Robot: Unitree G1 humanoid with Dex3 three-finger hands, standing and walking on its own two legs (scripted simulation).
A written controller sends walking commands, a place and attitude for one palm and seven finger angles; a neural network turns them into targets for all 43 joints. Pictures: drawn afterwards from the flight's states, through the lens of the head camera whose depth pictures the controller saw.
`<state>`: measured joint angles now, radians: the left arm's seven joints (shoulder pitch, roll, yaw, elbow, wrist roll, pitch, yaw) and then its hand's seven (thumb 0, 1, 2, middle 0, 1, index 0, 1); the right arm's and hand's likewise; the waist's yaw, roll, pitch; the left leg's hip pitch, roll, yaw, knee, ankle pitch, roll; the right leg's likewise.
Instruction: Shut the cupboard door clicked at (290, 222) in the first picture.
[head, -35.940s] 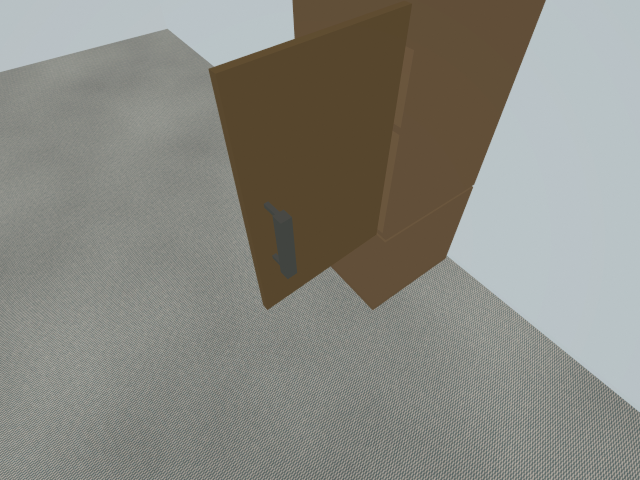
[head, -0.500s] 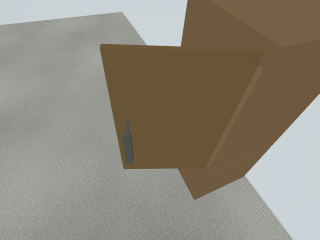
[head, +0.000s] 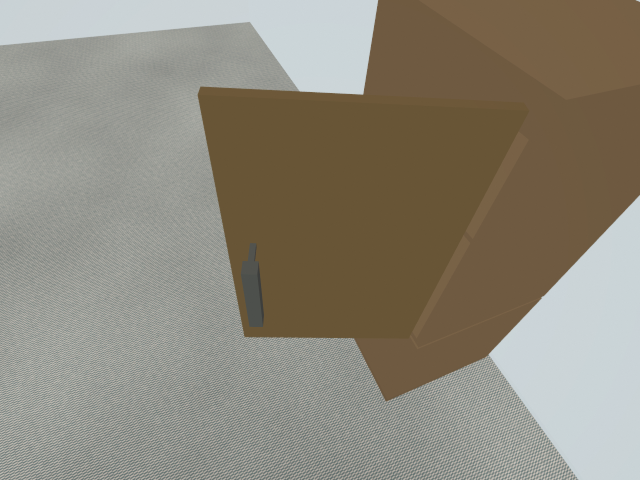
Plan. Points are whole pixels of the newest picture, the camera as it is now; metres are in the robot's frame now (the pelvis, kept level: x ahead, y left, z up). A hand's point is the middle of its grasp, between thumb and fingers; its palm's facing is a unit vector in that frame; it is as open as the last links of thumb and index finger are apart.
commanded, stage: shuffle to correct the standing spot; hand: left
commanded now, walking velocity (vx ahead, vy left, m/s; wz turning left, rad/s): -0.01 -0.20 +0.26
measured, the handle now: (254, 286) +0.43 +0.14 -0.10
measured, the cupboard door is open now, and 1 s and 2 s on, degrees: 68 68 68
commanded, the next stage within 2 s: come to a stop and stand still in 0.42 s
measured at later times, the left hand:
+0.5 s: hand out of the picture -0.01 +0.11 -0.18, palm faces +0.08 -0.98 -0.20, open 7.4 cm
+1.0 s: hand out of the picture -0.02 +0.07 -0.18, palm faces +0.14 -0.97 -0.18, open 7.4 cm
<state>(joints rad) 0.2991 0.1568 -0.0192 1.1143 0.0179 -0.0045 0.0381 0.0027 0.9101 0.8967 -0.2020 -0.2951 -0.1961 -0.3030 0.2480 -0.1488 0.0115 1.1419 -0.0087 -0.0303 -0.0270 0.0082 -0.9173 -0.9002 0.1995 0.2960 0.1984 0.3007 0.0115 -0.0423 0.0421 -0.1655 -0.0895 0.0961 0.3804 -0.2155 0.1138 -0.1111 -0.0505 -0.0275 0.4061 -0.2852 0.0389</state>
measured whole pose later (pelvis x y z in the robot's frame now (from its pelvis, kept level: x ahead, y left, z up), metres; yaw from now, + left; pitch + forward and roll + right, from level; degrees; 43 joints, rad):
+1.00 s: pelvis -0.01 -0.10 +0.00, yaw +5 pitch -1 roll +0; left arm 0.30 0.15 0.00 1.07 0.02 -0.01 0.04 0.01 0.91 0.90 -0.20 -0.30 -0.20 -0.30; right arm 0.19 -0.16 -0.01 1.06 -0.01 0.00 -0.03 0.00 -0.94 -0.90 0.20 0.30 0.20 0.30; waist 0.04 -0.02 0.03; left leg -0.18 -0.03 0.06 0.47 -0.28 0.04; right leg -0.20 0.03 -0.06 0.46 -0.24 -0.04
